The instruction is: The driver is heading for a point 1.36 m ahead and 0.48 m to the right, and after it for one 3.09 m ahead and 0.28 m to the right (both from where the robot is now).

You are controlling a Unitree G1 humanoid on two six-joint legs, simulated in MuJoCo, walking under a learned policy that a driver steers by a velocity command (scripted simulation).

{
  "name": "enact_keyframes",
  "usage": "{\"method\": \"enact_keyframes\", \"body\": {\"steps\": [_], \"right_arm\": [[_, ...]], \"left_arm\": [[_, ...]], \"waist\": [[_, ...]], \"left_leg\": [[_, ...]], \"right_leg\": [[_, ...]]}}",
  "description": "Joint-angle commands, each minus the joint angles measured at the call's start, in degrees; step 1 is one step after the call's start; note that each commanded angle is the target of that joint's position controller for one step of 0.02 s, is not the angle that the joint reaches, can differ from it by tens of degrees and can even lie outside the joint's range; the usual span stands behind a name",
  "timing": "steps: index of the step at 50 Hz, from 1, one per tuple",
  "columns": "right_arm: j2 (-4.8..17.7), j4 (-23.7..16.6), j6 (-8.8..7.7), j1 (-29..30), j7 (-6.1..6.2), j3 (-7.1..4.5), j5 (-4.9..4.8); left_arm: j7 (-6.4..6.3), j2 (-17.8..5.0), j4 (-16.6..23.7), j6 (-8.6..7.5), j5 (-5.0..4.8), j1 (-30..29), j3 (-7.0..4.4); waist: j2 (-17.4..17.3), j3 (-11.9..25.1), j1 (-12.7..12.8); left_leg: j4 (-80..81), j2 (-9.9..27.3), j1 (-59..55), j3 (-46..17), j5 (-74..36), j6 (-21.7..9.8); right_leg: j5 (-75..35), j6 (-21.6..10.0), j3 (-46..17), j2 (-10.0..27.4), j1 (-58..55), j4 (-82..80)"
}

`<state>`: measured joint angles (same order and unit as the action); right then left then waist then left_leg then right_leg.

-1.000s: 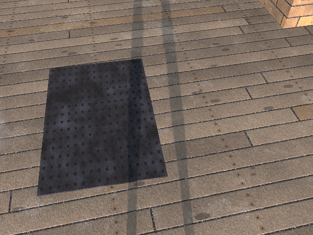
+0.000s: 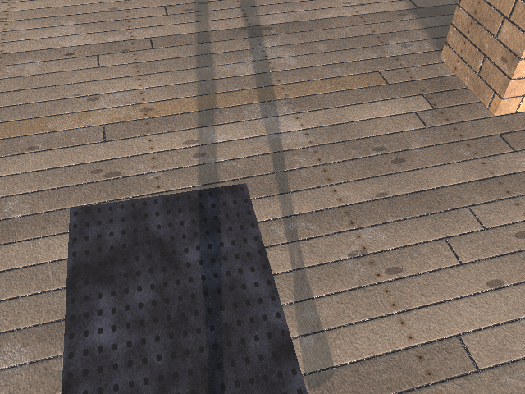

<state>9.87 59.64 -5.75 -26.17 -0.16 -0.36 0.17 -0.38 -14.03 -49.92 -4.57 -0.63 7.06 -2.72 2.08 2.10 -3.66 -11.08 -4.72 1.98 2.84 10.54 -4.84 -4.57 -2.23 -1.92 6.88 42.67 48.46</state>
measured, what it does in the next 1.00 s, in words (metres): walks ahead: right foot, then left foot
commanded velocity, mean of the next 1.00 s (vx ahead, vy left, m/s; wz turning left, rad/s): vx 0.50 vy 0.00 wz -0.08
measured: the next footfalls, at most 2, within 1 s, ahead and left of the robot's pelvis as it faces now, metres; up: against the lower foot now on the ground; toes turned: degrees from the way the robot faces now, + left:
right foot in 0.26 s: +0.34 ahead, -0.15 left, +0.00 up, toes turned -2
left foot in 0.80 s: +0.64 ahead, +0.10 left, +0.00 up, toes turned +1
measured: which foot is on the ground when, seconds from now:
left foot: down 0.00-0.26, up 0.28-0.78, down 0.80-1.00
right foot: up 0.00-0.24, down 0.26-0.80, up 0.82-1.00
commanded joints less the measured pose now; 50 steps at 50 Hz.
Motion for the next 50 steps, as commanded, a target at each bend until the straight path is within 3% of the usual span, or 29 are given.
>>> {"method": "enact_keyframes", "body": {"steps": [1,5,8,10,11,12,13,14,15,16,17,18,19,21,23,26,30,34,37,38,39,40,41,42,43,44,45,47,50], "right_arm": [[9.19,-2.12,-0.2,-1.89,0.86,-1.77,-0.37],[9.38,-0.86,0.9,-5.3,0.91,-2.01,-0.41],[10.47,-0.6,1.7,-5.65,1.13,-2.52,-0.58],[11.74,-1.33,1.91,-3.6,1.24,-2.89,-0.53],[12.55,-1.7,2.05,-2.56,1.24,-3.11,-0.43],[12.32,-2.32,2.27,-0.76,1.11,-2.92,-0.16],[11.35,-4.01,1.95,0.83,0.82,-2.24,0.41],[2.53,-4.64,0.45,-6.6,-0.13,0.16,0.49],[6.21,-3.35,-1.46,-5.32,-0.49,-0.6,-1.23],[11.01,-6.0,-2.4,1.64,-0.57,-1.94,-2.82],[11.76,-7.32,-2.59,6.17,-0.18,-2.15,-2.89],[11.19,-7.53,-2.09,7.98,0.34,-2.59,-2.13],[9.86,-7.35,-1.12,6.59,0.61,-2.87,-1.55],[6.54,-6.92,0.48,4.11,0.77,-2.6,-1.27],[6.95,-8.34,1.11,6.86,0.99,-2.91,-0.95],[7.19,-11.03,0.95,14.68,0.88,-3.06,-0.38],[6.13,-13.28,0.44,23.67,0.09,-2.51,-0.83],[6.96,-15.69,0.07,29.52,-1.15,-2.38,-1.32],[8.78,-16.36,-0.67,28.3,-1.89,-3.03,-1.27],[10.13,-15.43,-0.95,24.18,-1.81,-3.78,-1.2],[12.7,-12.63,-1.13,14.99,-1.42,-5.26,-1.14],[17.37,-10.45,-1.23,3.63,-0.77,-6.64,-0.26],[21.66,-8.97,-0.83,-0.79,-0.91,-7.57,0.27],[15.42,-9.42,-0.89,-0.48,-0.86,-6.0,0.13],[12.66,-10.32,-1.11,4.65,-0.63,-5.09,-0.09],[11.04,-11.19,-1.23,9.69,-0.61,-4.46,-0.09],[9.35,-11.22,-1.36,12.81,-0.77,-4.07,0.02],[7.63,-10.41,-1.64,14.57,-0.89,-3.75,0.68],[9.69,-9.14,-1.97,13.8,-0.22,-4.51,0.74]], "left_arm": [[0.63,-2.01,4.47,-0.94,-0.27,-7.7,-0.22],[1.95,-1.25,6.41,-1.62,-0.63,-13.44,0.38],[3.2,-1.27,8.14,-2.43,-0.91,-16.13,0.74],[3.59,-2.91,7.83,-2.84,-0.85,-12.72,0.14],[3.42,-4.68,6.68,-2.92,-0.75,-7.9,-0.72],[3.01,-7.45,3.64,-2.88,-0.83,2.46,-2.2],[2.3,-11.46,0.85,-2.64,-0.22,14.57,-3.46],[2.09,-16.63,-0.73,-2.27,1.02,20.91,-4.57],[2.01,-11.43,-1.37,-2.09,0.88,21.08,-3.19],[1.84,-8.54,-0.52,-2.08,0.23,14.6,-2.23],[1.88,-6.15,0.82,-2.05,0.06,8.38,-1.4],[2.29,-4.13,1.29,-2.15,0.36,4.97,-0.72],[2.6,-2.68,1.0,-2.33,0.84,3.66,-0.23],[2.84,-3.14,-0.5,-2.57,0.9,4.97,-0.37],[2.29,-5.02,-1.78,-2.71,1.04,6.69,-0.73],[1.11,-6.36,-2.87,-2.17,0.76,9.72,-1.01],[0.42,-7.85,-4.11,-1.71,-0.03,13.51,-1.24],[0.16,-8.23,-6.16,-0.85,-0.54,16.93,-1.61],[-0.11,-8.99,-6.49,0.03,-0.69,16.47,-2.09],[-0.12,-9.47,-6.11,0.33,-0.65,15.09,-2.18],[-0.05,-8.45,-5.59,0.58,-0.3,14.05,-1.73],[0.04,-6.13,-3.85,0.52,0.59,13.63,-0.68],[0.5,2.36,-3.82,-0.59,0.01,21.72,1.61],[0.53,-3.87,-4.86,-1.6,-1.51,19.54,0.19],[0.4,-7.69,-3.13,-1.97,-2.64,14.24,-0.99],[-0.07,-7.48,-2.38,-1.82,-2.35,11.18,-1.13],[-0.44,-6.72,-2.21,-1.34,-1.55,9.76,-1.53],[-0.3,-4.04,-2.62,0.37,-1.51,12.16,-1.82],[-0.26,-2.33,-1.27,2.05,-1.32,10.83,-1.99]], "waist": [[-4.73,-7.29,-0.19],[-5.0,-9.32,-2.13],[-6.01,-9.92,-1.82],[-7.77,-6.99,1.07],[-9.28,-3.35,3.79],[-9.53,2.51,9.05],[-6.79,11.0,13.79],[9.21,21.32,10.09],[8.77,23.78,11.6],[7.24,12.29,10.1],[2.04,6.56,7.96],[-1.17,2.64,5.83],[-0.21,0.93,3.49],[1.4,-0.62,1.85],[1.17,-2.68,1.39],[0.67,-4.09,3.2],[0.77,-5.33,6.16],[1.0,-7.17,7.61],[1.63,-5.94,5.47],[2.21,-3.63,2.82],[1.44,1.8,-1.49],[-3.65,10.93,-5.41],[-19.77,19.47,-2.01],[-15.27,19.73,-3.69],[-12.08,11.06,-2.9],[-7.6,6.66,-0.98],[-6.21,2.97,0.58],[-7.95,0.6,3.4],[-6.41,-2.6,4.52]], "left_leg": [[6.89,15.96,0.49,-9.02,-8.73,-5.47],[4.35,17.14,-6.51,-7.72,-11.96,-5.83],[0.67,18.98,-10.63,-7.64,-18.3,-5.77],[-4.44,19.0,-10.86,-6.75,-33.39,-4.74],[-9.79,18.43,-10.53,-6.2,-44.8,-4.12],[-20.71,15.89,-7.23,-4.19,-51.1,-2.68],[-37.35,13.38,6.57,-3.06,-38.0,-0.85],[-60.98,2.05,30.9,-3.19,3.29,3.37],[-69.49,1.24,37.89,-12.63,20.34,2.19],[-70.53,5.47,42.44,-10.98,16.83,1.14],[-67.6,8.93,40.32,-8.8,10.8,1.01],[-63.85,10.75,37.48,-7.57,7.5,1.29],[-60.66,12.44,33.62,-7.8,5.21,1.37],[-57.47,13.09,30.44,-6.79,3.77,1.97],[-53.25,13.69,33.26,-6.18,0.44,3.06],[-41.77,13.84,37.86,-5.49,-8.88,4.09],[-27.02,11.13,34.99,-3.19,-17.31,4.01],[-21.02,10.36,37.34,-3.9,-14.17,2.79],[-18.01,8.79,31.91,-3.52,-7.68,0.94],[-16.94,7.01,25.12,-2.14,-6.21,0.21],[-16.52,5.73,12.47,-1.22,-6.58,-1.13],[-18.21,15.08,-5.96,-10.78,-7.28,-4.65],[-12.0,29.14,-26.07,-36.7,2.21,-13.07],[-7.48,28.77,-24.45,-42.37,7.57,-12.08],[-6.65,27.28,-16.93,-33.07,5.45,-8.89],[-5.13,25.36,-8.55,-25.84,0.82,-7.26],[-2.84,23.24,-1.62,-20.28,-2.43,-6.25],[0.86,20.59,5.05,-12.97,-4.68,-5.14],[3.54,20.82,7.4,-6.32,-10.33,-6.12]], "right_leg": [[-4.31,0.84,1.2,-0.5,3.18,-7.87],[-1.61,0.44,2.58,-1.85,4.11,-14.52],[3.55,-1.09,3.51,-3.03,2.86,-17.9],[7.32,-2.94,5.32,-5.59,-5.63,-19.53],[8.37,-4.09,6.84,-7.88,-13.45,-19.41],[6.97,-5.97,7.53,-9.45,-26.86,-20.27],[6.37,-9.76,-2.29,-0.67,-47.48,-18.13],[13.61,-19.8,-31.24,15.48,-70.72,-21.61],[17.23,-20.42,-42.55,16.96,-70.87,-29.77],[15.68,-16.31,-31.73,14.39,-61.36,-31.03],[10.65,-14.05,-22.58,11.96,-50.36,-32.96],[6.59,-12.57,-16.74,9.3,-41.69,-35.07],[5.56,-11.34,-12.17,6.78,-36.16,-37.14],[3.14,-11.8,-8.32,5.12,-30.82,-39.85],[-0.24,-12.3,-5.47,4.74,-29.18,-41.32],[-1.6,-11.42,-3.33,4.05,-31.53,-41.89],[2.13,-9.53,-1.05,3.13,-34.14,-42.31],[3.44,-9.15,-2.33,6.68,-42.62,-39.41],[-2.24,-7.9,-4.27,8.33,-45.53,-34.5],[-9.86,-7.16,-3.96,7.33,-44.78,-29.93],[-15.39,-5.79,-2.19,4.05,-41.6,-19.9],[-4.07,-3.58,0.81,-0.18,-30.03,-2.2],[31.09,0.11,2.13,-10.16,-7.31,18.33],[37.1,-0.46,-6.54,-8.34,-1.89,26.51],[32.51,-1.26,-6.09,-5.58,1.58,28.11],[27.11,-1.18,-4.62,-2.49,-0.33,26.29],[23.68,-1.0,-4.35,-0.79,-2.62,23.07],[20.04,-1.16,-4.53,1.04,-7.95,19.99],[15.97,-0.61,-4.7,1.66,-5.22,17.19]]}}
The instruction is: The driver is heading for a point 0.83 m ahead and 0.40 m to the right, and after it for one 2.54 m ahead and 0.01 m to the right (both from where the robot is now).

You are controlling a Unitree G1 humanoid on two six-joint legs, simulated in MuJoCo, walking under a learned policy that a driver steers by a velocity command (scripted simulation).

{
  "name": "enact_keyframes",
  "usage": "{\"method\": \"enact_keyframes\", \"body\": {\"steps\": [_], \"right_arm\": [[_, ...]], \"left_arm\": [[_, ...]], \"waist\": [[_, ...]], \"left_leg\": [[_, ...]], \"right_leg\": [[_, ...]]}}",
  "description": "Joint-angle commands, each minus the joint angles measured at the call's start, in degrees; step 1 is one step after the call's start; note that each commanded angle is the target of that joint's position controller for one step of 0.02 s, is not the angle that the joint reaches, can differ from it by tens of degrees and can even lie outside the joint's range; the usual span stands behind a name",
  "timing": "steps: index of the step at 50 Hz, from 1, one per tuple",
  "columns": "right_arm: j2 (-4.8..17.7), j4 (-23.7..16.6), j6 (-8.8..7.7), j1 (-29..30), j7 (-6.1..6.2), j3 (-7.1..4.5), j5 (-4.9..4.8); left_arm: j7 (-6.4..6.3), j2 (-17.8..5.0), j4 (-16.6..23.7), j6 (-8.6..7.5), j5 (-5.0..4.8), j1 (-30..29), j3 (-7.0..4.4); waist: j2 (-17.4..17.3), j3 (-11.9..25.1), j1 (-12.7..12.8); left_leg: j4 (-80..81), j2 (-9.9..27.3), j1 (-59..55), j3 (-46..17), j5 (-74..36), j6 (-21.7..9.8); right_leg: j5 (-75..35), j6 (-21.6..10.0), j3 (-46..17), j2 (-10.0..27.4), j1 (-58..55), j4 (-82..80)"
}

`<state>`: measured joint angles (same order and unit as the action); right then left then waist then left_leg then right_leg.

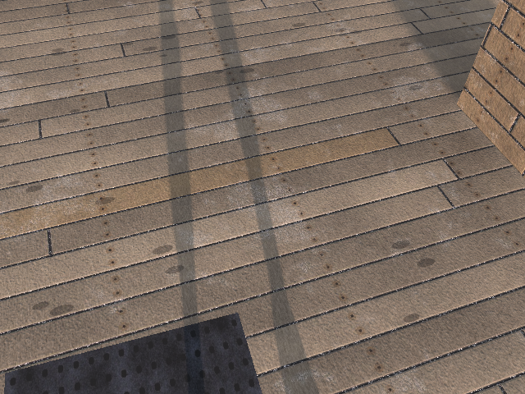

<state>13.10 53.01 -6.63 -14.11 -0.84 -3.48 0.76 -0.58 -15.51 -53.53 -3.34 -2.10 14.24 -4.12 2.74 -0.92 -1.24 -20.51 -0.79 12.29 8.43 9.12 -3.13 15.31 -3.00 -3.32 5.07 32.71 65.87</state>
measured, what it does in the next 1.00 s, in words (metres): walks ahead, turning right: right foot, then left foot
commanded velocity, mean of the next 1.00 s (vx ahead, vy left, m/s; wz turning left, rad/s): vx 0.50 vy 0.00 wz -0.56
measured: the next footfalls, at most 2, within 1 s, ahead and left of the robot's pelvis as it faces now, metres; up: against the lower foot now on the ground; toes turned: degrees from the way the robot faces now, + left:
right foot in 0.36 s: +0.33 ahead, -0.17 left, +0.00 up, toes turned -16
left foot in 0.86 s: +0.68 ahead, -0.10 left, +0.00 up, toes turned -33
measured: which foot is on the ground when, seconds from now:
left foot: down 0.00-0.36, up 0.38-0.84, down 0.86-1.00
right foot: up 0.00-0.34, down 0.36-0.88, up 0.90-1.00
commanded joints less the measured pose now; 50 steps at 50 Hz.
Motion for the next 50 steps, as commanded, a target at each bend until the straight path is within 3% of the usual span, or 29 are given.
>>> {"method": "enact_keyframes", "body": {"steps": [1,7,12,13,15,16,17,18,19,20,21,22,23,24,26,29,34,39,41,42,43,44,45,46,47,48,49,50], "right_arm": [[6.73,-2.1,-1.01,1.14,0.79,-1.55,0.29],[8.76,-1.06,-0.05,-1.41,2.27,-2.1,0.0],[10.14,0.4,1.6,-5.6,2.47,-2.78,-1.04],[10.62,0.39,1.97,-5.4,2.45,-2.96,-1.32],[12.32,-0.28,2.56,-3.63,2.6,-3.44,-1.77],[13.21,-0.64,2.95,-2.68,2.72,-3.67,-2.01],[13.7,-1.09,3.38,-1.12,2.74,-3.69,-2.31],[13.23,-1.77,3.3,-0.95,2.8,-3.4,-2.04],[5.32,-4.39,2.23,-4.39,2.22,-1.22,0.46],[5.01,-6.67,-0.67,-3.13,1.37,-0.37,-1.36],[8.68,-8.37,-2.38,4.41,0.76,-1.3,-3.76],[8.45,-8.75,-3.08,5.77,0.76,-1.1,-3.78],[8.64,-7.64,-3.0,5.19,1.27,-1.42,-2.29],[9.54,-7.27,-2.24,3.92,1.5,-2.09,-1.35],[8.85,-7.75,-0.58,3.2,1.45,-2.37,-0.75],[6.93,-9.83,0.49,8.3,1.83,-1.86,0.16],[5.16,-12.99,0.01,18.26,0.89,-0.86,-0.63],[7.65,-15.39,-1.3,21.43,-0.44,-1.23,-1.24],[8.96,-14.88,-1.96,18.04,-0.59,-1.74,-1.36],[10.07,-13.53,-2.27,12.78,-0.34,-2.41,-1.11],[12.35,-12.29,-2.52,4.89,0.01,-3.25,-0.15],[16.96,-11.34,-2.22,-4.48,0.55,-4.49,0.92],[15.91,-9.8,-1.46,-6.72,0.05,-4.32,-0.15],[10.65,-11.13,-0.97,-3.61,0.12,-2.95,-1.01],[8.37,-11.78,-0.26,-0.78,0.39,-2.24,-0.89],[7.54,-11.61,0.16,2.01,0.39,-1.8,-0.48],[6.42,-11.33,0.2,3.58,0.42,-1.35,-0.15],[6.51,-10.98,0.08,4.16,0.38,-1.32,0.06]], "left_arm": [[-0.04,-1.19,3.0,1.03,0.32,2.09,-0.84],[1.66,-0.13,6.82,0.72,1.05,-7.86,-0.53],[3.45,0.25,11.24,0.78,0.84,-15.8,0.01],[3.78,-0.03,11.98,0.83,0.76,-16.15,-0.08],[4.14,-1.74,12.79,1.03,0.68,-14.07,-0.9],[4.12,-3.23,12.37,1.17,0.55,-10.23,-1.72],[3.92,-5.63,10.69,1.16,0.33,-2.64,-3.13],[2.94,-9.96,8.04,1.36,0.39,7.04,-5.38],[1.9,-16.68,7.2,1.51,0.21,9.4,-6.69],[2.25,-15.99,9.27,0.46,1.07,10.01,-5.71],[2.55,-11.37,8.97,-0.28,1.65,9.42,-4.38],[2.51,-8.85,9.28,-0.82,1.3,6.23,-3.67],[2.55,-6.64,10.48,-1.05,1.08,1.19,-2.95],[2.36,-4.86,11.52,-1.18,1.33,-1.86,-2.29],[1.8,-5.27,12.08,-1.37,1.38,-2.36,-2.16],[0.54,-8.04,11.55,-1.54,1.15,0.88,-2.77],[-0.23,-7.98,10.79,-0.81,0.82,5.12,-2.69],[-0.67,-7.84,9.88,-0.02,0.5,7.92,-2.68],[-0.98,-8.23,10.39,0.44,0.72,6.82,-2.87],[-0.95,-7.48,11.06,0.57,0.78,5.49,-2.57],[-0.62,-5.13,12.24,0.39,1.22,3.99,-1.66],[-0.55,-1.8,13.62,0.04,1.08,8.4,-0.67],[-0.56,-2.48,14.28,-0.36,-0.05,12.94,-0.1],[-0.52,-8.06,13.36,-0.2,-0.57,10.28,-1.33],[-0.46,-9.31,14.26,0.18,-0.06,5.03,-1.68],[-0.34,-8.46,15.11,0.35,0.6,2.34,-1.72],[-0.17,-7.61,15.46,0.61,0.97,1.57,-1.96],[0.12,-6.29,15.57,0.98,0.58,2.5,-1.83]], "waist": [[-6.36,-0.29,1.9],[-5.27,-2.84,-0.56],[-4.93,-5.52,-2.96],[-5.39,-5.4,-2.52],[-7.44,-2.64,-0.02],[-8.63,0.01,2.5],[-8.24,3.98,7.05],[-5.44,9.11,11.44],[9.9,12.21,6.83],[9.22,21.91,6.17],[3.39,16.05,8.53],[1.21,10.54,6.56],[-2.83,7.07,3.58],[-2.45,5.82,1.4],[-2.17,4.74,-0.25],[-1.82,2.33,0.69],[1.96,0.39,4.68],[2.99,0.44,5.47],[4.94,1.26,3.38],[5.17,3.5,0.51],[3.36,9.88,-3.37],[-7.51,19.68,-4.23],[-22.79,23.62,-2.43],[-14.8,15.43,-3.19],[-9.23,8.84,-3.5],[-6.37,3.94,-2.09],[-6.94,1.81,-0.64],[-8.45,0.98,0.49]], "left_leg": [[13.19,16.66,-3.55,-9.96,-10.18,-7.65],[14.16,15.77,-7.13,-0.8,-11.75,-5.88],[10.61,18.42,-16.57,2.69,-16.01,-5.2],[8.89,18.8,-17.83,3.45,-19.84,-4.79],[2.38,18.8,-18.74,5.2,-38.05,-3.63],[-3.88,18.51,-18.54,5.85,-47.26,-2.98],[-14.39,16.92,-16.23,7.03,-51.28,-1.74],[-29.58,14.44,-6.15,7.24,-41.44,0.83],[-50.86,5.88,18.53,5.51,8.73,4.21],[-62.07,-1.48,30.01,-9.55,25.79,4.58],[-62.63,1.7,36.44,-13.5,20.82,2.79],[-58.18,4.33,36.37,-13.21,15.4,1.37],[-53.16,6.74,31.92,-13.29,11.72,1.5],[-49.06,8.28,27.14,-13.56,9.6,1.95],[-44.19,8.67,23.0,-13.02,7.74,3.44],[-34.26,7.2,24.4,-11.45,0.76,5.85],[-14.03,2.72,20.47,-10.74,-14.35,5.76],[-6.87,1.05,18.51,-12.49,-10.8,4.14],[-5.56,0.51,13.81,-12.07,-6.0,2.69],[-3.32,0.0,6.44,-10.95,-6.44,1.27],[-5.06,5.07,-7.12,-14.73,-7.01,-1.75],[-5.19,18.01,-29.23,-32.15,-2.37,-8.64],[0.84,26.16,-36.74,-53.01,9.9,-13.71],[2.7,24.61,-30.32,-49.15,18.04,-11.46],[3.5,22.14,-22.18,-39.97,15.96,-8.94],[5.38,19.56,-13.88,-33.37,9.91,-7.94],[6.95,17.44,-8.96,-28.56,5.58,-7.16],[8.52,16.14,-5.53,-24.83,3.07,-6.77]], "right_leg": [[-6.26,0.44,-3.72,3.32,6.69,-2.06],[-18.95,0.81,0.57,2.19,8.27,-19.0],[-14.21,-0.97,4.93,1.18,10.87,-26.44],[-11.69,-1.66,6.05,0.52,9.83,-27.27],[-6.11,-3.68,9.54,-2.86,2.84,-27.81],[-3.36,-4.91,11.18,-5.25,-2.94,-27.69],[-4.87,-6.73,12.28,-8.02,-13.24,-30.95],[-7.39,-9.16,7.96,-8.19,-30.0,-34.37],[-5.89,-16.62,-18.76,6.61,-48.28,-36.4],[4.25,-24.06,-45.69,14.95,-56.43,-48.19],[1.1,-20.03,-39.52,13.56,-54.0,-50.74],[-3.43,-17.63,-30.8,11.34,-46.4,-50.0],[-9.18,-15.57,-24.09,8.69,-37.21,-50.02],[-13.93,-14.51,-19.76,6.82,-30.75,-50.89],[-18.08,-14.34,-16.93,5.04,-24.79,-52.83],[-22.48,-13.86,-12.91,3.15,-21.12,-53.85],[-14.62,-9.79,-11.05,-0.16,-19.45,-52.57],[-12.28,-8.88,-18.18,2.86,-26.42,-46.2],[-15.52,-8.09,-20.64,3.35,-27.76,-42.69],[-19.89,-6.89,-20.05,1.28,-26.89,-38.48],[-20.19,-4.95,-17.19,-1.8,-22.05,-27.55],[-6.3,-0.72,-10.0,-8.69,-5.6,-7.88],[18.91,0.76,-7.48,-9.97,8.22,4.82],[15.64,1.11,-8.69,-5.94,13.21,10.33],[10.78,1.36,-6.17,-3.75,13.41,10.98],[7.21,1.48,-4.95,-1.95,11.54,8.42],[4.98,1.31,-4.88,-0.15,9.53,5.59],[3.79,1.23,-4.29,1.0,7.01,4.05]]}}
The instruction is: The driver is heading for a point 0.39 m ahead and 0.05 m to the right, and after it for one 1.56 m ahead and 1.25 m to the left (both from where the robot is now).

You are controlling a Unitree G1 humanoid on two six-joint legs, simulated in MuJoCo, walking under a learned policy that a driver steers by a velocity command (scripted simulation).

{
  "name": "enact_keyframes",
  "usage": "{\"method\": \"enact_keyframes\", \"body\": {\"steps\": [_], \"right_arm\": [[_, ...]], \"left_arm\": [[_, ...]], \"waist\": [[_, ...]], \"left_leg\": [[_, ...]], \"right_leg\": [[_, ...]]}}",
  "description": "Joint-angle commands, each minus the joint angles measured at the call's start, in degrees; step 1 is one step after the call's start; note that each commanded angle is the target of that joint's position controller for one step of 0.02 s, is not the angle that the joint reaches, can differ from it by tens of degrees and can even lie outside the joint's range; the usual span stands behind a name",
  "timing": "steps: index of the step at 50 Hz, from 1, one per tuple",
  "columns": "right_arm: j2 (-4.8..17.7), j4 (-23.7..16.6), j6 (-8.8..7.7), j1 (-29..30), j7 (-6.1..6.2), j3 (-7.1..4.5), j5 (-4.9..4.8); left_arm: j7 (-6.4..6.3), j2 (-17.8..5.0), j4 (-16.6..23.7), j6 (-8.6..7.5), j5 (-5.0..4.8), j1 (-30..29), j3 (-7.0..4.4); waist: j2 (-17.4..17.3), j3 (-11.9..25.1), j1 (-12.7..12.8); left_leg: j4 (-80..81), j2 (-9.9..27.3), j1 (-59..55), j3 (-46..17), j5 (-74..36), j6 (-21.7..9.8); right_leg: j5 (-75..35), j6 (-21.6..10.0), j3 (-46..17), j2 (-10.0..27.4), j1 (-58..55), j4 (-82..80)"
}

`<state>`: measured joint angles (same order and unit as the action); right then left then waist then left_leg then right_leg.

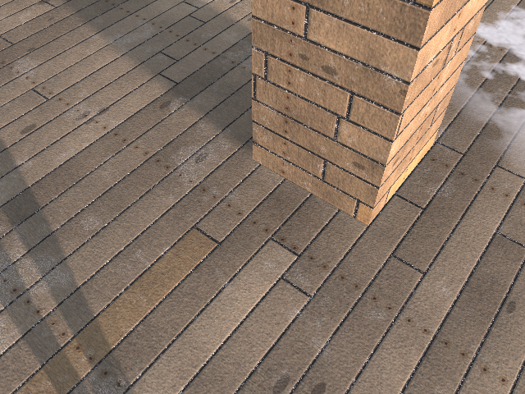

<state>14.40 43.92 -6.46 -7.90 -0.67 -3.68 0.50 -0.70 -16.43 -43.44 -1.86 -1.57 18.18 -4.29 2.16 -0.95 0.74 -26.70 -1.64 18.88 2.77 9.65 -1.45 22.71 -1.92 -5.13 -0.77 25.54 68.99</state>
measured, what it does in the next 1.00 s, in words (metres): walks ahead: right foot, then left foot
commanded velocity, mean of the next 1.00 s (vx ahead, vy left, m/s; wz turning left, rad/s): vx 0.50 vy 0.00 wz -0.03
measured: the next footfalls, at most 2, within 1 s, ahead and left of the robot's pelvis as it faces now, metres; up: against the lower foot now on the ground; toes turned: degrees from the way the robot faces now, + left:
right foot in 0.38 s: +0.33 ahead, -0.19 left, +0.00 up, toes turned -15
left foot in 0.92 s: +0.66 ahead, +0.00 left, +0.00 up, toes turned +2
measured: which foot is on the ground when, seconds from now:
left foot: down 0.00-0.40, up 0.42-0.90, down 0.92-1.00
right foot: up 0.00-0.36, down 0.38-0.94, up 0.96-1.00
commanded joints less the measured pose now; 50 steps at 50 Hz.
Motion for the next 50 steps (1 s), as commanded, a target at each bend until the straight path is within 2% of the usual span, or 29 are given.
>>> {"method": "enact_keyframes", "body": {"steps": [1,5,7,10,14,16,17,18,19,20,21,22,23,24,25,26,29,31,32,36,39,41,43,45,46,47,48,49,50], "right_arm": [[5.3,-1.46,-0.34,-2.03,0.12,-1.26,0.1],[8.35,0.14,-0.93,-3.44,0.22,-2.31,-0.13],[9.12,0.57,-0.58,-3.7,0.39,-2.48,-0.16],[10.3,1.31,0.18,-5.37,0.77,-2.6,-0.51],[12.46,2.63,1.45,-8.58,0.85,-3.12,-1.51],[13.55,3.22,2.15,-9.4,0.87,-3.35,-2.22],[14.27,3.72,2.4,-9.88,0.88,-3.4,-2.54],[14.41,4.21,2.74,-9.41,0.9,-3.16,-2.72],[12.77,4.46,2.75,-9.52,1.02,-2.26,-2.47],[7.45,2.42,2.19,-10.66,0.66,-0.26,-0.42],[5.0,2.39,0.71,-14.26,-0.03,1.02,-1.4],[11.1,1.98,-0.08,-8.61,-0.52,-0.79,-3.74],[10.77,0.48,-0.24,-4.86,-0.7,-0.73,-4.53],[9.61,0.75,0.03,-4.15,-0.35,-0.59,-3.39],[9.56,1.36,0.78,-4.93,-0.24,-0.96,-2.17],[8.94,2.36,1.82,-7.34,-0.28,-1.02,-2.19],[6.53,3.01,3.84,-8.37,0.19,-0.9,-2.39],[5.78,2.23,3.86,-5.65,0.69,-0.94,-1.95],[5.56,1.9,3.62,-4.61,0.71,-0.95,-1.8],[3.76,0.22,2.98,1.15,-0.65,-0.35,-1.69],[2.42,-2.85,2.84,6.97,-1.91,0.41,-1.59],[3.21,-4.44,2.41,8.2,-2.69,0.2,-1.85],[5.05,-5.33,2.51,6.25,-2.74,-0.48,-2.05],[7.79,-4.48,2.13,-1.24,-2.01,-2.13,-1.88],[10.03,-2.47,1.69,-9.75,-1.54,-3.46,-1.46],[14.41,-1.21,1.95,-15.77,-0.6,-4.92,-0.73],[19.62,-3.46,1.53,-13.05,-0.12,-6.03,-0.17],[14.38,-4.23,1.3,-14.63,-0.2,-4.57,0.71],[12.24,-5.48,0.77,-11.84,-0.03,-4.06,0.66]], "left_arm": [[0.39,-4.02,5.57,-0.14,-0.18,-1.09,-1.42],[0.51,-2.78,7.94,0.38,0.23,-4.48,-0.98],[1.07,-2.53,8.44,0.11,0.13,-6.52,-0.77],[2.27,-1.56,9.97,-0.45,0.25,-12.53,-0.16],[3.59,-1.76,12.81,-0.36,0.01,-18.13,0.03],[3.87,-2.55,13.62,-0.3,0.38,-17.91,-0.38],[3.72,-3.32,13.4,-0.25,0.72,-15.67,-0.9],[3.47,-5.12,11.61,-0.23,0.87,-8.76,-2.06],[2.71,-8.39,8.61,-0.14,0.75,1.06,-3.79],[1.41,-14.44,7.04,0.11,1.33,9.19,-5.1],[1.46,-15.77,7.94,-0.51,1.33,7.8,-4.4],[2.01,-10.86,7.94,-1.15,1.72,6.65,-2.97],[2.09,-9.18,7.21,-1.6,1.81,4.15,-2.36],[2.24,-7.41,6.61,-2.0,1.54,0.27,-1.78],[2.31,-4.95,6.69,-2.47,1.62,-2.81,-1.13],[2.29,-4.1,6.64,-2.97,1.84,-4.64,-0.93],[1.92,-4.32,4.9,-4.7,2.52,-5.65,-1.26],[1.14,-4.71,3.47,-5.01,3.25,-4.69,-1.48],[0.78,-4.66,2.96,-5.02,3.24,-4.2,-1.49],[-0.07,-5.44,1.79,-4.81,2.44,-3.4,-1.65],[-0.58,-6.82,0.19,-4.12,1.68,-0.62,-2.26],[-0.51,-8.01,-0.86,-3.85,0.87,-0.32,-2.71],[-0.6,-9.62,-1.08,-3.33,0.55,-1.65,-3.27],[-1.2,-10.54,-0.78,-2.77,0.5,-3.45,-3.52],[-1.48,-9.8,-0.56,-2.49,0.14,-4.9,-3.19],[-1.77,-7.38,0.58,-3.06,1.63,-3.2,-2.06],[-1.09,-0.77,2.76,-4.65,2.97,2.1,0.27],[-0.18,-5.75,2.09,-7.0,1.84,-0.26,0.01],[-0.13,-7.34,4.09,-7.55,0.0,-5.91,-0.07]], "waist": [[-8.37,0.82,-1.19],[-6.19,0.53,-1.27],[-5.83,0.46,-1.83],[-5.52,-1.1,-4.23],[-5.75,-3.34,-5.74],[-6.46,-2.54,-4.4],[-7.41,-0.64,-2.43],[-7.16,2.96,2.25],[-5.75,7.86,7.2],[4.97,15.51,8.38],[12.21,24.86,4.7],[3.88,20.91,7.48],[3.61,12.64,6.2],[0.57,8.2,3.32],[2.47,6.1,1.36],[3.42,5.03,-0.31],[1.51,2.1,-2.01],[1.42,-0.24,-1.58],[1.33,-0.64,-1.29],[1.04,-2.52,0.99],[-0.34,-5.17,3.1],[-0.18,-4.66,2.76],[2.31,-1.91,0.61],[4.84,3.57,-3.87],[3.41,7.96,-8.41],[-3.62,12.63,-10.25],[-21.41,16.83,-2.98],[-12.22,26.21,-7.67],[-9.96,20.43,-7.8]], "left_leg": [[16.1,16.33,-10.55,-16.19,0.29,-8.75],[18.36,17.22,-11.97,-8.26,-9.59,-10.32],[18.32,16.3,-13.51,-3.8,-12.74,-9.41],[17.96,15.34,-14.71,1.68,-13.52,-7.8],[16.32,17.72,-20.43,4.3,-15.38,-6.64],[12.09,18.63,-22.29,5.44,-27.72,-6.05],[7.91,18.82,-22.56,5.81,-37.72,-5.92],[-0.39,17.77,-21.18,7.1,-44.61,-5.11],[-12.17,15.5,-13.39,8.61,-41.39,-3.45],[-33.68,10.7,6.18,9.27,-12.22,-0.5],[-49.94,1.94,18.91,-0.98,24.53,0.8],[-53.31,4.38,23.48,-8.01,22.46,0.18],[-51.13,6.42,25.12,-7.35,18.54,-0.37],[-46.28,9.05,23.24,-6.97,13.99,-0.19],[-43.18,10.48,20.66,-7.43,10.32,0.25],[-42.32,11.07,17.18,-7.89,7.44,0.7],[-39.77,10.43,17.33,-8.74,2.16,2.12],[-35.44,9.47,21.04,-9.83,-3.22,2.72],[-32.48,9.05,22.09,-9.99,-6.29,2.82],[-19.13,7.88,21.08,-6.29,-16.34,1.93],[-12.59,7.48,22.89,-3.54,-15.32,0.37],[-10.48,6.69,22.09,-1.97,-11.99,-1.09],[-10.13,4.18,17.83,0.8,-5.98,-3.58],[-10.4,-0.15,8.3,3.54,-1.24,-6.45],[-5.12,-2.46,-3.61,3.16,-6.09,-8.57],[-4.52,3.48,-21.07,-7.35,-17.36,-10.2],[-1.27,18.68,-40.91,-36.66,-23.75,-23.55],[4.91,18.98,-44.01,-43.41,-16.05,-23.81],[6.52,17.66,-38.55,-36.09,-13.34,-20.09]], "right_leg": [[-4.25,0.27,-1.62,7.3,13.32,-0.18],[-11.61,1.48,-1.28,8.37,16.91,-7.41],[-17.58,1.54,-0.31,8.2,16.72,-13.48],[-24.42,1.08,3.08,7.2,14.31,-23.33],[-20.89,-0.56,6.22,5.96,13.86,-30.29],[-14.6,-2.59,8.11,3.53,9.46,-32.52],[-11.34,-3.91,9.28,1.33,4.27,-33.44],[-12.65,-5.66,10.22,-1.01,-5.76,-37.15],[-17.25,-7.34,9.12,-1.67,-21.77,-39.28],[-18.34,-12.38,-10.83,12.79,-42.53,-38.42],[-14.44,-20.76,-37.32,25.3,-49.75,-47.55],[-14.6,-17.73,-31.51,23.83,-45.22,-49.18],[-17.86,-15.21,-20.93,21.44,-37.05,-49.5],[-20.14,-13.01,-14.64,18.6,-29.13,-50.88],[-21.69,-11.88,-9.92,16.68,-24.32,-52.95],[-21.25,-11.23,-6.91,15.63,-20.25,-55.54],[-24.93,-11.05,-0.38,15.23,-16.08,-60.26],[-28.11,-9.88,3.66,14.76,-17.31,-61.49],[-29.0,-9.19,5.71,14.35,-18.4,-61.68],[-29.47,-6.91,12.63,13.33,-21.29,-62.79],[-30.9,-6.49,14.5,15.2,-26.13,-62.42],[-37.66,-5.56,15.72,16.11,-29.51,-59.13],[-54.69,-4.59,16.95,16.42,-31.82,-52.95],[-71.55,-3.31,17.42,15.32,-31.75,-39.46],[-69.47,-1.72,18.15,13.42,-27.07,-27.1],[-48.01,1.02,17.71,10.35,-12.78,-10.59],[8.53,5.83,13.1,-4.46,14.08,14.44],[8.79,3.21,-1.01,-2.66,19.01,18.54],[3.53,1.31,-2.02,0.61,20.4,15.62]]}}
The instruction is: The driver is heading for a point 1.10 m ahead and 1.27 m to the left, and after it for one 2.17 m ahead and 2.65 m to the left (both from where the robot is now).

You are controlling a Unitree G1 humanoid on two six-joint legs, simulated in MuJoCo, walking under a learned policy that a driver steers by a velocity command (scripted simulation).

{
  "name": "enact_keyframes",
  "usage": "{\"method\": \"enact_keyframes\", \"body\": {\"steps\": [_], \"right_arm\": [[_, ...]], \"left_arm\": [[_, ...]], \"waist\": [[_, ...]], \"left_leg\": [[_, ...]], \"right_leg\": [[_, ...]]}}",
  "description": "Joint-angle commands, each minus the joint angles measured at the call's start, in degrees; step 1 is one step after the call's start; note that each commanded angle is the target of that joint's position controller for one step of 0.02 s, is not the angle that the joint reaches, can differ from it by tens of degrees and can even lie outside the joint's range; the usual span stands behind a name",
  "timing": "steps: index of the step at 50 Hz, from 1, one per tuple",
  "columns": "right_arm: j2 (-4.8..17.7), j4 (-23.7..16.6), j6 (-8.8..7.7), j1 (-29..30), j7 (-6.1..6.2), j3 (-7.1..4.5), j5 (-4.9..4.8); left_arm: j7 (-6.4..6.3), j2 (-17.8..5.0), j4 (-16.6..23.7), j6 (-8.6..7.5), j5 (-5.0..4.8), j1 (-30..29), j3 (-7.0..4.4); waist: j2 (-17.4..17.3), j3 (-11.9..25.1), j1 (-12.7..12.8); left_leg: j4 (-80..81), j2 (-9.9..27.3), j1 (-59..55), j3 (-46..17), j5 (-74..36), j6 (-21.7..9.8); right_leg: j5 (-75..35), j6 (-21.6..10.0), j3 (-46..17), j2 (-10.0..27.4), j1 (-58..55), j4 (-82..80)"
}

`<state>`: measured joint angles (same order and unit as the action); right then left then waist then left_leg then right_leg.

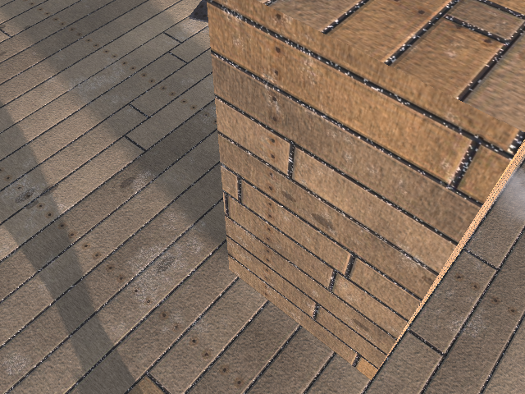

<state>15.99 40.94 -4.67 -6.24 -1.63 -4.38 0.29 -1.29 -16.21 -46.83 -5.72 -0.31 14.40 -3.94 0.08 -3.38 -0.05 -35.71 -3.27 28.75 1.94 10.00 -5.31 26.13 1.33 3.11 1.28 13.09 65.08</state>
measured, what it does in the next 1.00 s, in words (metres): walks ahead, turning left: right foot, then left foot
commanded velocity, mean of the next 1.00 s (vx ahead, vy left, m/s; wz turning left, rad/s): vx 0.50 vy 0.00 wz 0.58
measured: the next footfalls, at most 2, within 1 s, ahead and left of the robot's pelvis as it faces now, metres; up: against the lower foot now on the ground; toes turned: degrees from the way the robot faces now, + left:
right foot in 0.36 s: +0.30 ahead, -0.11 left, +0.00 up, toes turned +16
left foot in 0.80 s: +0.25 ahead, +0.25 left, +0.00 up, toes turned +30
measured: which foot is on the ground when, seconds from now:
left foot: down 0.00-0.36, up 0.38-0.78, down 0.80-1.00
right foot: up 0.00-0.34, down 0.36-0.80, up 0.82-1.00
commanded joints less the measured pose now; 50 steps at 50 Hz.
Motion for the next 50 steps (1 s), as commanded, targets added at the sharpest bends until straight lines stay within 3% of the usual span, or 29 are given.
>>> {"method": "enact_keyframes", "body": {"steps": [1,2,3,4,6,9,14,16,17,18,19,20,21,22,23,26,29,31,35,38,39,40,41,42,43,44,45,47,50], "right_arm": [[9.43,-2.86,-1.32,-8.53,0.75,-2.9,-0.16],[7.28,-3.56,-1.52,-5.37,0.83,-2.18,-0.66],[6.56,-4.89,-1.25,-2.63,0.88,-1.85,-0.26],[7.3,-5.59,-1.21,-1.07,0.77,-1.95,0.15],[8.85,-6.28,-1.3,-0.51,1.0,-2.34,0.01],[10.29,-7.16,0.39,-0.9,2.29,-2.92,-0.94],[8.71,-9.46,3.4,-3.11,3.32,-2.5,-0.18],[6.8,-10.92,4.6,-1.14,3.71,-1.69,-0.03],[5.73,-11.58,4.71,-0.91,3.9,-1.26,-0.09],[1.56,-13.75,4.63,1.39,3.73,0.58,0.5],[-0.56,-15.97,4.35,-3.03,3.32,1.58,0.52],[4.52,-15.73,4.1,-4.69,2.88,0.46,-0.26],[8.79,-16.47,4.67,-1.29,2.64,-0.87,0.05],[8.38,-17.51,5.25,-0.17,2.85,-1.35,-0.14],[7.37,-18.21,5.77,-0.98,3.0,-1.09,0.29],[4.42,-17.09,7.49,-7.17,3.68,0.14,0.2],[6.31,-17.33,8.13,-10.32,3.45,-0.93,-0.1],[6.9,-16.7,8.43,-11.77,3.28,-1.28,-0.29],[5.52,-15.35,8.24,-11.3,2.15,-0.63,-0.15],[5.43,-13.6,7.39,-13.4,1.38,-0.96,-1.52],[5.81,-10.62,7.22,-18.7,1.09,-1.56,-1.7],[9.27,-7.23,6.57,-26.02,1.29,-3.6,-1.27],[15.84,-6.06,5.62,-30.86,1.8,-5.01,-0.84],[20.49,-8.73,4.39,-29.24,1.6,-4.37,-1.4],[16.55,-9.51,2.2,-29.8,0.91,-3.84,-0.97],[13.88,-9.18,0.98,-29.01,0.85,-2.91,-0.85],[12.26,-9.64,0.92,-24.93,0.93,-2.27,-0.36],[9.77,-10.47,1.61,-19.52,1.82,-1.28,0.06],[7.78,-8.37,1.1,-20.28,2.93,-0.87,-1.04]], "left_arm": [[-0.16,-6.7,7.76,-3.49,-0.49,-3.89,0.0],[-0.84,-7.65,7.45,-2.81,1.03,-4.47,-0.29],[-1.0,-8.02,7.47,-1.9,1.91,-3.4,-0.44],[-0.95,-7.97,7.34,-1.05,2.44,-1.96,-0.4],[-1.17,-5.73,7.39,-0.05,2.11,-1.77,0.33],[-0.63,-3.14,8.09,0.43,1.93,-6.36,1.5],[0.62,-5.73,8.63,0.53,0.28,-10.49,1.04],[0.08,-5.78,8.3,0.51,1.14,-7.53,0.88],[0.14,-7.1,7.96,0.16,2.07,-5.11,0.28],[-0.37,-9.35,7.77,0.18,3.82,-0.96,-0.12],[-0.44,-12.77,6.39,0.64,5.48,2.55,-1.04],[-0.59,-11.31,5.47,0.38,3.67,4.68,-1.35],[-1.01,-7.63,7.4,0.31,1.97,3.28,-0.45],[-1.29,-7.3,8.44,0.88,1.28,1.83,-0.48],[-1.66,-7.45,8.66,1.32,1.1,-0.01,-0.33],[-2.02,-8.07,8.48,2.9,2.2,-0.36,0.17],[-1.29,-10.4,7.58,2.84,1.68,-1.1,-0.9],[-1.07,-10.53,7.53,2.45,1.07,-1.49,-1.05],[0.23,-12.14,7.45,1.93,0.79,-4.0,-2.16],[0.88,-11.4,7.09,2.28,-1.23,-5.2,-2.5],[1.18,-9.81,6.59,2.66,-1.4,-4.94,-2.24],[1.2,-7.17,5.71,3.08,-0.63,-3.09,-1.48],[1.01,-3.0,7.94,3.08,1.6,-3.17,-0.16],[0.97,-1.86,12.08,1.14,1.82,-2.3,0.29],[1.18,-6.82,12.61,-0.83,-1.23,-7.38,-0.88],[1.38,-8.19,12.49,-1.85,-2.38,-11.53,-1.42],[1.21,-6.9,11.4,-1.9,-1.39,-11.91,-1.17],[1.31,-7.07,10.96,-1.37,-0.16,-10.78,-1.51],[2.11,-6.75,10.06,-0.11,0.1,-13.0,-1.62]], "waist": [[-0.69,15.26,-3.71],[0.51,12.6,-1.7],[0.13,11.0,0.56],[-0.42,10.46,2.15],[-0.82,9.53,3.18],[-4.21,9.51,1.56],[-7.6,10.98,-0.87],[-9.54,11.33,1.36],[-8.25,12.87,2.69],[-4.47,16.47,4.64],[10.1,16.76,2.03],[12.9,15.52,2.59],[5.41,12.89,4.98],[1.8,10.85,4.9],[1.41,8.88,3.7],[3.23,4.73,1.6],[6.74,5.5,-0.02],[6.62,4.06,-0.41],[11.24,3.04,-1.08],[11.54,0.3,-2.18],[8.71,0.97,-4.69],[-0.53,2.87,-6.93],[-20.87,0.93,-6.77],[-34.41,5.29,-2.66],[-21.68,7.52,-6.14],[-12.17,5.71,-6.23],[-5.02,4.48,-4.35],[-8.07,3.93,-1.44],[-4.86,2.3,-1.68]], "left_leg": [[16.9,17.72,-37.27,-29.06,-18.62,-13.69],[18.15,17.2,-29.66,-26.2,-23.89,-12.81],[19.11,15.83,-22.82,-23.58,-28.82,-12.34],[19.28,14.44,-17.81,-20.86,-33.62,-12.03],[18.86,11.4,-11.44,-15.08,-39.66,-11.04],[16.33,7.55,-8.06,-12.17,-31.22,-8.81],[13.38,9.52,-14.76,-22.56,-11.03,-7.03],[8.53,8.65,-16.49,-23.96,-13.02,-4.78],[4.45,6.84,-14.38,-23.64,-12.18,-3.17],[-6.31,3.79,-7.88,-20.87,-5.35,-0.35],[-17.99,-3.28,7.5,-14.03,21.33,2.77],[-29.98,0.32,14.25,-11.91,27.38,4.41],[-36.61,2.82,16.16,-11.8,23.18,5.42],[-40.0,3.49,19.07,-10.46,18.57,6.1],[-40.69,4.3,20.37,-9.86,15.7,6.5],[-37.77,5.2,14.74,-7.18,11.72,8.32],[-35.66,7.42,13.31,-7.37,5.71,9.5],[-31.62,8.64,11.04,-8.06,3.18,9.86],[-19.21,8.97,0.25,-0.82,3.65,7.43],[-9.55,8.83,-5.64,2.45,6.17,4.02],[-4.42,6.04,-11.73,5.24,7.13,2.25],[1.16,1.51,-19.5,5.9,8.82,0.4],[8.76,9.8,-24.91,-14.16,-0.68,-3.93],[17.83,16.14,-32.39,-40.53,2.35,-12.92],[24.95,21.95,-34.58,-50.15,13.61,-14.59],[21.99,22.58,-33.87,-47.27,16.86,-12.84],[19.35,20.41,-28.8,-40.35,12.27,-10.72],[19.64,16.06,-22.49,-31.34,4.68,-9.1],[22.47,12.9,-22.25,-24.88,-0.18,-7.84]], "right_leg": [[-3.86,-2.03,-9.24,1.49,31.16,13.06],[-4.97,-1.47,-9.04,3.35,27.42,7.67],[-4.73,-1.1,-9.25,4.03,22.24,5.06],[-5.21,-0.43,-8.3,3.5,18.64,2.29],[-7.63,1.12,-5.74,1.95,15.24,-6.22],[-17.45,2.48,-3.94,-1.37,10.93,-20.87],[-18.35,1.96,-6.98,-3.17,10.98,-32.68],[-19.76,-0.15,-7.02,-2.11,6.21,-39.91],[-22.72,-1.52,-7.17,-0.5,-0.6,-42.39],[-28.06,-4.98,-14.13,8.2,-11.39,-42.13],[-31.97,-14.92,-30.58,19.42,-20.12,-43.27],[-22.46,-19.43,-39.93,26.21,-18.15,-44.27],[-14.26,-17.8,-34.37,24.14,-15.34,-44.98],[-8.35,-14.67,-29.77,21.1,-13.81,-45.48],[-7.72,-12.74,-26.4,19.48,-10.99,-46.24],[-12.78,-10.77,-15.45,16.11,-0.06,-48.95],[-7.17,-10.59,-11.64,17.41,1.15,-51.03],[-6.38,-9.64,-9.03,18.13,1.91,-51.93],[-2.24,-6.75,0.15,15.69,4.62,-52.63],[-0.79,-6.44,1.38,17.32,3.06,-49.01],[-2.81,-5.5,3.08,16.41,4.21,-42.59],[-13.16,-4.34,6.38,11.45,5.82,-26.01],[2.98,-0.29,7.47,5.45,20.24,-0.77],[10.82,0.21,-2.71,-1.94,37.63,13.76],[6.54,-1.45,-7.51,-0.23,43.33,19.14],[2.33,-3.76,-8.63,2.18,44.82,17.79],[-3.43,-4.15,-8.72,4.34,40.54,11.97],[-9.63,-3.4,-8.76,5.33,32.4,3.11],[-16.94,-1.97,-6.62,2.99,29.76,-8.0]]}}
